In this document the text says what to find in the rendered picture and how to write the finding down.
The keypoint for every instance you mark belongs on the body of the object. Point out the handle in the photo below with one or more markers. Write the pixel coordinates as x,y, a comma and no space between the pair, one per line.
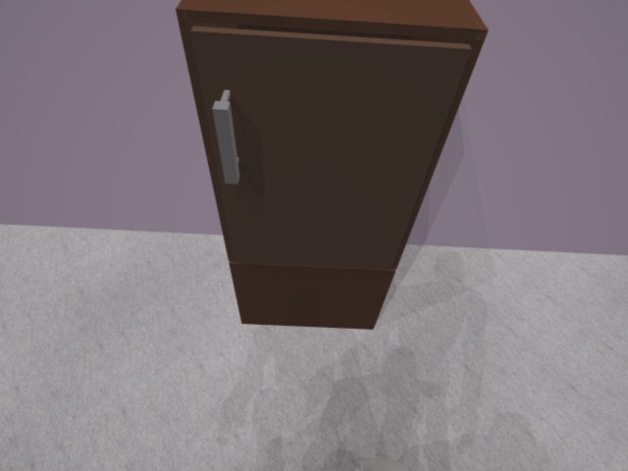
226,137

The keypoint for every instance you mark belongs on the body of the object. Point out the cupboard door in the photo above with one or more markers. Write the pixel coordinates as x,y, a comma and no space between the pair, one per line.
334,136

